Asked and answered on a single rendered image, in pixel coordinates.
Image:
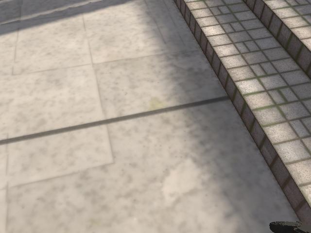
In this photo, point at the right robot hand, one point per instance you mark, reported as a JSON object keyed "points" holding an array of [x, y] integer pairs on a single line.
{"points": [[289, 227]]}

